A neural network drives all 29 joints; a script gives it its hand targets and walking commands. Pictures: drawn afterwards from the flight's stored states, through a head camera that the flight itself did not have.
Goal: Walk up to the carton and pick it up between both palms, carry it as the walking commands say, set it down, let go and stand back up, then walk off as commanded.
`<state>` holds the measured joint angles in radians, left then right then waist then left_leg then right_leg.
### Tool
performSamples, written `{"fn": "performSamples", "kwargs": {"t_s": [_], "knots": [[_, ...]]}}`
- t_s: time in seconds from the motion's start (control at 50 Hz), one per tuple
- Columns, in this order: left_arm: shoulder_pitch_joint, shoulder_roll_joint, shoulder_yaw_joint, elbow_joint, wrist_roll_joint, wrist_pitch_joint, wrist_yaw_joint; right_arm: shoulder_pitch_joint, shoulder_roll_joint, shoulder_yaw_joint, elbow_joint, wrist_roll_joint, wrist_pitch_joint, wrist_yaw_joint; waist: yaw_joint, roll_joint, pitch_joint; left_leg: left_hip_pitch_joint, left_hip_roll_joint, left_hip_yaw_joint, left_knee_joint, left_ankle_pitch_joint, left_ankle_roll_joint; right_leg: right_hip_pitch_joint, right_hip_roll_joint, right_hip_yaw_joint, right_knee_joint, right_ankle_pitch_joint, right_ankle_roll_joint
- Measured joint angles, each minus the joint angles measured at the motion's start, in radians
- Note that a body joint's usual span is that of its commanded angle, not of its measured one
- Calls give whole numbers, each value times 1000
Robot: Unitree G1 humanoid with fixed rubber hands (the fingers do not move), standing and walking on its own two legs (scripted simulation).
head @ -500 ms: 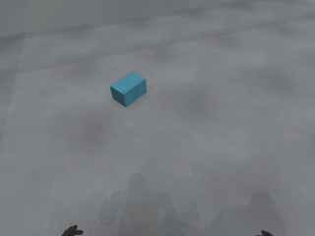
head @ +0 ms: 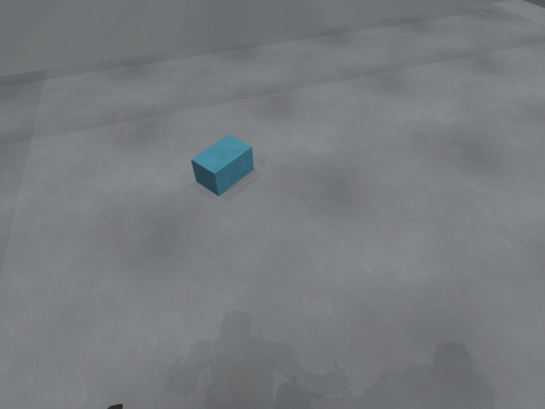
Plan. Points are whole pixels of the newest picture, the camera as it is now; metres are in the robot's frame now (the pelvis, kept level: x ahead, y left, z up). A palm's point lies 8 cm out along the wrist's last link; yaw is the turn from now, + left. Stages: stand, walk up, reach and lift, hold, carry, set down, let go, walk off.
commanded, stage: stand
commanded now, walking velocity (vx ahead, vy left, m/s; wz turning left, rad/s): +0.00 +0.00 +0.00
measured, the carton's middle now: (223, 164) +1.40 +0.32 -0.69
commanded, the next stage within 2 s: walk up in 1.24 s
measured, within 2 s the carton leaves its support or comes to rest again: neither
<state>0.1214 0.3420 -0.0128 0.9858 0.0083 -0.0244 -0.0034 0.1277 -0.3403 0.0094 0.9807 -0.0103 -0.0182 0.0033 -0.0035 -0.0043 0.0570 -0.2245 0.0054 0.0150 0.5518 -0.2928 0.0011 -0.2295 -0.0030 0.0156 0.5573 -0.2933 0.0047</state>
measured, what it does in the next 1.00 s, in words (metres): stands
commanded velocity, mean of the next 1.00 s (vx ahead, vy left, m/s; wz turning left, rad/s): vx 0.00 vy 0.00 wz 0.00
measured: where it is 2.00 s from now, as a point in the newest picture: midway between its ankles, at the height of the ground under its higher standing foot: outside the picture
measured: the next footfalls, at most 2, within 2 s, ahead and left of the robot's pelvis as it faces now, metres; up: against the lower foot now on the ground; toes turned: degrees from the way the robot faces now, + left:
left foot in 1.72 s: +0.17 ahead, +0.20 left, +0.00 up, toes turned +9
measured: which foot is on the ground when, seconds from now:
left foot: down 0.00-1.00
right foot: down 0.00-1.00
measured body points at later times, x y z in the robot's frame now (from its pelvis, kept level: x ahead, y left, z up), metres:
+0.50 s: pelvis +0.00 +0.00 +0.01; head +0.00 +0.00 +0.46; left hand +0.08 +0.30 -0.12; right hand +0.09 -0.30 -0.12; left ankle +0.00 +0.12 -0.73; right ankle +0.01 -0.12 -0.73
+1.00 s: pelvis +0.00 +0.00 +0.01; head +0.01 +0.00 +0.46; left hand +0.08 +0.30 -0.12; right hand +0.09 -0.30 -0.12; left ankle +0.00 +0.12 -0.73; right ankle +0.01 -0.12 -0.73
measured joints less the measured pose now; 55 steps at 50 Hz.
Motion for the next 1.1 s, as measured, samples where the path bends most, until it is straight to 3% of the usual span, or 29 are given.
{"fn": "performSamples", "kwargs": {"t_s": [0.36,1.1], "knots": [[-12,5,-4,102,0,-1,3,-27,-1,-5,101,2,-1,0,4,-1,-4,83,-2,-3,-155,84,-1,85,-4,-2,-157,84,4],[-15,7,-1,127,-1,5,6,-30,-6,-9,130,4,5,-2,4,0,-4,106,-1,-3,-203,103,-3,107,-4,0,-206,104,6]]}}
